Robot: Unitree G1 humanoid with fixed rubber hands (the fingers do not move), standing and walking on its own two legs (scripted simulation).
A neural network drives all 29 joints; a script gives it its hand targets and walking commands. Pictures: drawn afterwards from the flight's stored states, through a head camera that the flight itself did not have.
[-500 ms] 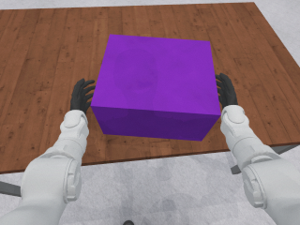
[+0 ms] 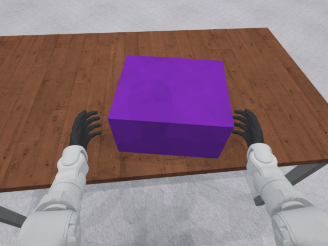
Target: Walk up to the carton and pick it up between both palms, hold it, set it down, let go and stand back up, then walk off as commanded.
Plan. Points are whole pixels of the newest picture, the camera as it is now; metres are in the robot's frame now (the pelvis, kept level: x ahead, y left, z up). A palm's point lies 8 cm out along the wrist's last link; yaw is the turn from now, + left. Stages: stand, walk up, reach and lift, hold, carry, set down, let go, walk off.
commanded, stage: set down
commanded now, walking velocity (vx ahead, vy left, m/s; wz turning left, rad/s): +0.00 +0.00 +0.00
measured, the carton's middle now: (171, 105) +0.53 -0.01 +0.01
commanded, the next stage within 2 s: none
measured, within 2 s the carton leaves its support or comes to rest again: neither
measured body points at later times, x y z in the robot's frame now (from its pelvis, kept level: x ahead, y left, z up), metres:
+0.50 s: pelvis +0.00 -0.01 +0.01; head +0.02 +0.00 +0.46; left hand +0.33 +0.24 +0.02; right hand +0.33 -0.22 +0.03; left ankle +0.05 +0.11 -0.72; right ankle +0.00 -0.13 -0.72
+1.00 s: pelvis +0.01 -0.03 +0.02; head -0.03 -0.02 +0.47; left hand +0.24 +0.25 +0.03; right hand +0.25 -0.23 +0.04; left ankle +0.05 +0.11 -0.72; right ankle +0.00 -0.13 -0.72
